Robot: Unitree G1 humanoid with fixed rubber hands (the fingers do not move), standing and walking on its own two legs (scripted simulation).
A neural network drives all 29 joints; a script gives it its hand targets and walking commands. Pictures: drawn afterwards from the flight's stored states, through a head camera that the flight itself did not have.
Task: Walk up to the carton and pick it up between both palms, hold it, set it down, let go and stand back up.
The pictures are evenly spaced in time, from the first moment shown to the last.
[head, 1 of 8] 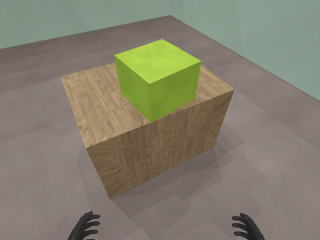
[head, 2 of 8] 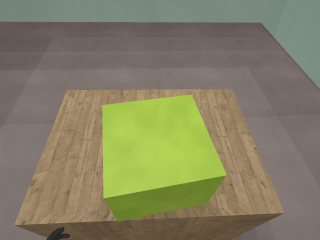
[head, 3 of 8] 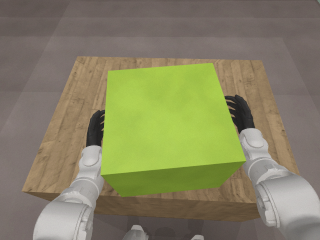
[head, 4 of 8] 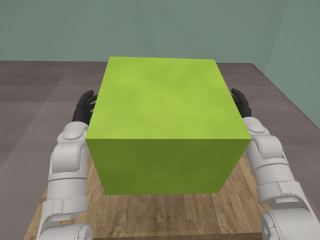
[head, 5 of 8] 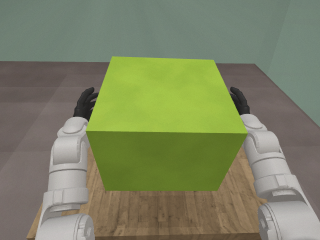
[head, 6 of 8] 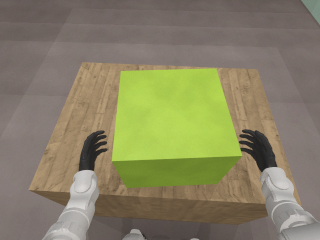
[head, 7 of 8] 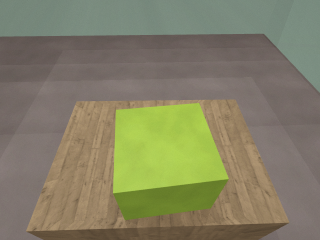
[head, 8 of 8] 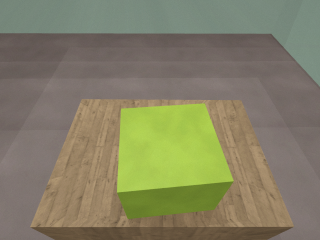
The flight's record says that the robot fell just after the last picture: no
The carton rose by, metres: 0.25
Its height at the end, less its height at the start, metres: +0.00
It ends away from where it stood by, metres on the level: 0.02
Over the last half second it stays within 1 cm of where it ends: yes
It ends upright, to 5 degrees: yes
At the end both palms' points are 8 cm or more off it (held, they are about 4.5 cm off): yes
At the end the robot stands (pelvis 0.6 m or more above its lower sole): yes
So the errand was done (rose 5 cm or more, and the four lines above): yes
